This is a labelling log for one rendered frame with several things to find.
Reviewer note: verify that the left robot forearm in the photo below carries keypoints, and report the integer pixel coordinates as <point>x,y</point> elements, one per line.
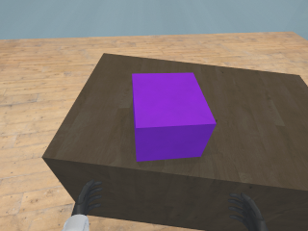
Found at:
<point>77,223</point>

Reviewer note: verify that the pedestal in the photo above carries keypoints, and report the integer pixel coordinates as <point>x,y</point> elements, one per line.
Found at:
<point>258,147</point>

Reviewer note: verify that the right robot hand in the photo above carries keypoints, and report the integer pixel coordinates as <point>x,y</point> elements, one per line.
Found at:
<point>253,219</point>

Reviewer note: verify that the carton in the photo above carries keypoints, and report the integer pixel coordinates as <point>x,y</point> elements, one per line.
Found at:
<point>172,119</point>

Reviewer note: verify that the left robot hand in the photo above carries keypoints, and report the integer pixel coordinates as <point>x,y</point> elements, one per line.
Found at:
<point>81,206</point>

